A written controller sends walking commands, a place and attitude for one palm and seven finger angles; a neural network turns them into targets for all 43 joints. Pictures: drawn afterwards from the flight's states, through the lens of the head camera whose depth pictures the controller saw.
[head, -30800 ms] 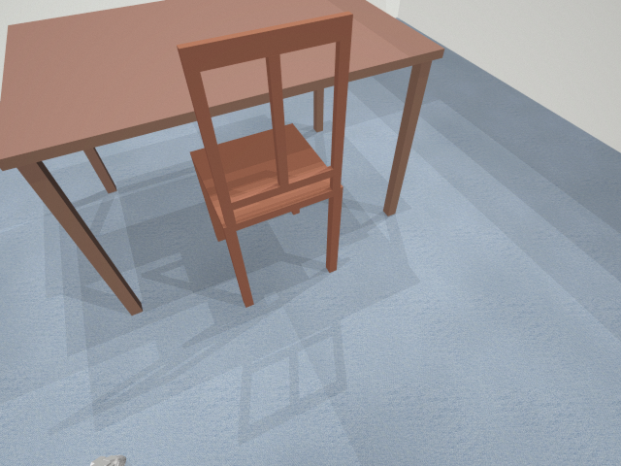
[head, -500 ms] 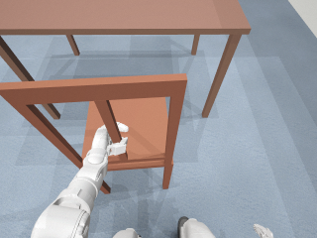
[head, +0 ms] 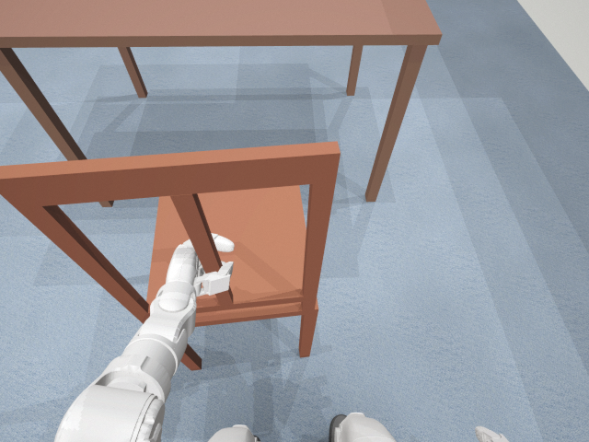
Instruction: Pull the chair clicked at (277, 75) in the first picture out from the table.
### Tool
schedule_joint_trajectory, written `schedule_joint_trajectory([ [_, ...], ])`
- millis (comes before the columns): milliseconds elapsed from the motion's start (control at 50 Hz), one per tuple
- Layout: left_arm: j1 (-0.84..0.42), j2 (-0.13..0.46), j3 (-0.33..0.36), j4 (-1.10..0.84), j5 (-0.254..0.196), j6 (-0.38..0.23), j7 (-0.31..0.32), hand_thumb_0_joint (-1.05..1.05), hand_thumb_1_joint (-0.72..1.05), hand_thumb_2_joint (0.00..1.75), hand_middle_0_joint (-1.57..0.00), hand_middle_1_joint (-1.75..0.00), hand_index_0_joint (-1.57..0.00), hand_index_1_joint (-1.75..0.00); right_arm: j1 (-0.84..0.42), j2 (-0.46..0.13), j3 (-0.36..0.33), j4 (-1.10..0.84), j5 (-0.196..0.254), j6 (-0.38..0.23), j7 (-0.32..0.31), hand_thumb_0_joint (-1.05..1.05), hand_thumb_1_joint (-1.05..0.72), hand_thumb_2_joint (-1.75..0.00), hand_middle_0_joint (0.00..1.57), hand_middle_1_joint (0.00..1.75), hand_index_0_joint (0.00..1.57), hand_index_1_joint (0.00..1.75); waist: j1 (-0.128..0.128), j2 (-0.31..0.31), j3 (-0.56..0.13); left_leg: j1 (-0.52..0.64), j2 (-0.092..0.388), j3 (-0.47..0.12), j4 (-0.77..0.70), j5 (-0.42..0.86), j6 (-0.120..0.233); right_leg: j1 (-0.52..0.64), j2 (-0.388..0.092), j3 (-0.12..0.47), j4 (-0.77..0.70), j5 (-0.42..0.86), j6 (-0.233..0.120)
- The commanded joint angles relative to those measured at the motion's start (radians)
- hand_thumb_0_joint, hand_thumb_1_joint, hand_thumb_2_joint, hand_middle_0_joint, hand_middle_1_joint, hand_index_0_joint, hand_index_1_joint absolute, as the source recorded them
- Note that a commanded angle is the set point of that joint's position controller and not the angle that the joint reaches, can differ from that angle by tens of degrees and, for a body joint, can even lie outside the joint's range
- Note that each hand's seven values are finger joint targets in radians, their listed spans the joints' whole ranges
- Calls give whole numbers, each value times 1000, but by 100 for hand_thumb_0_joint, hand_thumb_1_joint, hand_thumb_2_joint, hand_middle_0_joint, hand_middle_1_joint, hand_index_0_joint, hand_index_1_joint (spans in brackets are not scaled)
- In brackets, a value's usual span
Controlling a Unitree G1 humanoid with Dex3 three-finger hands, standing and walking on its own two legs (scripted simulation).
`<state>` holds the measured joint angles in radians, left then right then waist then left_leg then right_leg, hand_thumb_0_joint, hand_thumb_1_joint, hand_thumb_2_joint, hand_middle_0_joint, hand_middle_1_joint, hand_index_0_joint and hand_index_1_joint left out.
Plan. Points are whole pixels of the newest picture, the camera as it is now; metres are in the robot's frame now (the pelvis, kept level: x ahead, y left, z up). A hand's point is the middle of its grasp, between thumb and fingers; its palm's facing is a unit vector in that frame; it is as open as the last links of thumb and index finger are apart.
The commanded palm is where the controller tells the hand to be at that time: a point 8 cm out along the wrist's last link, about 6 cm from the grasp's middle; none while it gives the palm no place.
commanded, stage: step backward, pulling the chair out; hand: left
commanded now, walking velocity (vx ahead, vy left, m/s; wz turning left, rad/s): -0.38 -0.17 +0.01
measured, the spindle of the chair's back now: (210, 259) +0.38 +0.14 -0.04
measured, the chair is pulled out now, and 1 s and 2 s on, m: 0.49 0.72 0.72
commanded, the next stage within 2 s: stop walking, hand still on the chair in 0.22 s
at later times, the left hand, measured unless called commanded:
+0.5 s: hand (218, 377) +0.21 +0.11 -0.06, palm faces +0.00 -0.99 -0.16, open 5.7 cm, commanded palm +0.19 +0.16 -0.04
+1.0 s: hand (208, 439) +0.14 +0.11 -0.06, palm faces +0.02 -0.99 -0.17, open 5.8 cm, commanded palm +0.12 +0.16 -0.04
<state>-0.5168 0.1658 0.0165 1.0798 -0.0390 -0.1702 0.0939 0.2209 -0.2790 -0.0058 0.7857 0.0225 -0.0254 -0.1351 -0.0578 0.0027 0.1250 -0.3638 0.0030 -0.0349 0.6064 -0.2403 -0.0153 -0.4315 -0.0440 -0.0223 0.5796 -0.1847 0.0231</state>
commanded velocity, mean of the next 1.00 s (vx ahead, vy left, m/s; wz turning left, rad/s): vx -0.03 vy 0.00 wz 0.02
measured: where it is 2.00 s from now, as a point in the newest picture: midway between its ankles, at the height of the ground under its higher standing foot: outside the picture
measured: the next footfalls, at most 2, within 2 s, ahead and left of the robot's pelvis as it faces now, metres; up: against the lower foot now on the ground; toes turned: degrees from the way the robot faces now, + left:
right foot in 0.16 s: -0.01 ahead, -0.14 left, +0.00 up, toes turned -1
left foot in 0.44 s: -0.07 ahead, +0.12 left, +0.00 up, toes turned +1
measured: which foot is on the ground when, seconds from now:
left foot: down 0.00-0.22, up 0.24-0.42, down 0.44-1.00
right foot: up 0.00-0.14, down 0.16-1.00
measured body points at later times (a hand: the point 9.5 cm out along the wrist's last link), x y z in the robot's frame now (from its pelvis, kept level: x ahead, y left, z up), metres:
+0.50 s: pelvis -0.11 -0.01 +0.00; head -0.07 -0.02 +0.45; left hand +0.20 +0.16 -0.04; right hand -0.02 -0.28 -0.12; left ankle -0.11 +0.11 -0.73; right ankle -0.02 -0.15 -0.72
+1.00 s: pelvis -0.09 -0.02 +0.02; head -0.09 -0.03 +0.47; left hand +0.13 +0.17 -0.04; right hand +0.05 -0.26 -0.09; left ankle -0.11 +0.12 -0.73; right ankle -0.05 -0.14 -0.73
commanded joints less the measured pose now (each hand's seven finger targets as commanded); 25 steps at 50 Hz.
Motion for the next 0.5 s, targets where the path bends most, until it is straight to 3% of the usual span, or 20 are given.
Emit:
schedule_joint_trajectory([
  [0, -401, 113, -18, -269, 3, -76, -8, 0, 90, 90, -50, -145, -50, -145, 13, -96, -26, -123, -24, -31, 7, 0, -90, -90, 20, 30, 20, 30, 25, 313, -397, 133, 334, -271, -229, 423, 162, 104, 7, 36, 223, -271, -21],
  [40, -373, 118, -6, -223, 4, -82, -6, 0, 90, 90, -50, -145, -50, -145, 65, -112, -43, -95, -20, -43, 18, 0, -90, -90, 20, 30, 20, 30, 17, 203, -414, 292, 332, -238, -119, 702, 166, 74, 15, 44, 115, -225, -22],
  [80, -365, 143, 11, -183, 11, -87, -10, 0, 90, 90, -50, -145, -50, -145, 82, -122, -48, -77, -16, -57, 25, 0, -90, -90, 20, 30, 20, 30, 9, 145, -415, 332, 318, -223, -80, 750, 142, 118, 27, 34, -11, -143, -17],
  [120, -352, 143, 3, -173, 16, -91, -20, 0, 90, 90, -50, -145, -50, -145, 66, -122, -46, -81, -10, -58, 32, 0, -90, -90, 20, 30, 20, 30, 16, 214, -400, 253, 276, -165, -64, 572, 110, 195, 13, 42, -103, -27, -19],
  [140, -343, 163, 12, -168, 19, -93, -21, 0, 90, 90, -50, -145, -50, -145, 53, -118, -45, -87, -5, -57, 31, 0, -90, -90, 20, 30, 20, 30, 20, 195, -393, 182, 238, -120, -51, 444, 85, 240, -11, 56, -128, 91, -22],
  [160, -350, 198, 27, -152, 17, -86, -18, 0, 90, 90, -50, -145, -50, -145, 39, -111, -46, -93, 8, -55, 24, 0, -90, -90, 20, 30, 20, 30, 20, 97, -407, 60, 187, -70, -43, 217, 43, 298, -56, 95, -124, 82, -35],
  [180, -325, 260, 57, -139, 10, -77, -13, 0, 90, 90, -50, -145, -50, -145, 42, -116, -52, -100, 22, -56, 15, 0, -90, -90, 20, 30, 20, 30, 27, -28, -393, 3, 119, -26, 26, -21, 10, 262, -148, 204, -185, -24, -76],
  [200, -298, 286, 70, -125, 4, -66, -5, 0, 90, 90, -50, -145, -50, -145, 29, -99, -47, -104, 30, -56, 14, 0, -90, -90, 20, 30, 20, 30, 32, -146, -388, 15, 37, 11, 177, -194, -22, 164, -271, 331, -289, -167, -130],
  [220, -273, 265, 64, -101, 5, -59, -1, 0, 90, 90, -50, -145, -50, -145, -1, -102, -43, -106, 24, -53, 11, 0, -90, -90, 20, 30, 20, 30, 60, -156, -371, -5, 12, -21, 337, -245, -25, 125, -322, 360, -326, -232, -171],
  [240, -257, 240, 59, -105, 5, -54, -2, 0, 90, 90, -50, -145, -50, -145, -7, -94, -29, -105, 14, -55, 13, 0, -90, -90, 20, 30, 20, 30, 63, -112, -369, -38, 10, -53, 409, -269, -22, 140, -331, 347, -304, -162, -191],
  [280, -275, 243, 69, -126, -1, -45, 1, 0, 90, 90, -50, -145, -50, -145, 2, -90, -9, -89, 10, -55, 12, 0, -90, -90, 20, 30, 20, 30, 47, -122, -387, -20, 18, -59, 352, -264, -18, 196, -297, 224, -226, 10, -167],
  [300, -269, 237, 74, -123, 3, -41, 2, 0, 90, 90, -50, -145, -50, -145, 7, -86, -6, -91, 11, -60, 9, 0, -90, -90, 20, 30, 20, 30, 49, -156, -385, 6, 12, -40, 285, -270, -18, 205, -279, 197, -211, 57, -151],
  [320, -224, 226, 76, -310, 9, -47, 1, 0, 90, 90, -50, -145, -50, -145, -2, -84, -16, -138, 2, -64, 9, 0, -90, -90, 20, 30, 20, 30, 53, -156, -419, 62, 1, -19, 192, -265, -8, 250, -280, 195, -205, 65, -148],
  [360, -165, 168, 47, -369, 4, -25, -2, 0, 90, 90, -50, -145, -50, -145, 1, -67, -3, -145, -5, -70, 0, 0, -90, -90, 20, 30, 20, 30, 37, -169, -393, 148, -1, 30, -51, -179, 8, 245, -243, 188, -209, -29, -111],
  [380, -146, 154, 30, -398, -1, -14, -4, 0, 90, 90, -50, -145, -50, -145, 11, -75, -7, -144, -7, -68, -5, 0, -90, -90, 20, 30, 20, 30, 23, -117, -358, 210, 11, 34, -182, -107, 17, 214, -217, 169, -201, -103, -85],
  [400, -140, 145, 26, -451, 1, -16, -4, 0, 90, 90, -50, -145, -50, -145, 11, -90, -10, -157, -17, -68, -8, 0, -90, -90, 20, 30, 20, 30, 35, -27, -332, 194, 77, -30, -300, -98, 48, 218, -148, 129, -134, -139, -46],
  [420, -123, 120, 12, -490, 3, -15, -8, 0, 90, 90, -50, -145, -50, -145, 5, -105, -17, -178, -17, -61, -8, 0, -90, -90, 20, 30, 20, 30, 53, 92, -317, 186, 163, -120, -315, -21, 91, 199, -58, 71, -40, -138, -11],
  [440, -113, 63, -32, -497, 4, -15, -9, 0, 90, 90, -50, -145, -50, -145, -17, -83, -7, -190, -6, -50, 5, 0, -90, -90, 20, 30, 20, 30, 54, 197, -347, 131, 238, -197, -356, -108, 126, 220, -20, 8, 67, -231, -1],
  [460, -131, 31, -62, -514, 12, -8, -10, 0, 90, 90, -50, -145, -50, -145, -47, -53, 6, -205, -8, -45, 10, 0, -90, -90, 20, 30, 20, 30, 48, 242, -316, 67, 256, -229, -377, -151, 152, 235, 0, 7, 134, -210, -3],
  [480, -127, 48, -51, -552, 3, -7, -10, 0, 90, 90, -50, -145, -50, -145, -38, -51, -1, -202, -6, -41, 4, 0, -90, -90, 20, 30, 20, 30, 43, 222, -305, 67, 257, -220, -354, -87, 167, 260, 2, 11, 116, -170, 4],
])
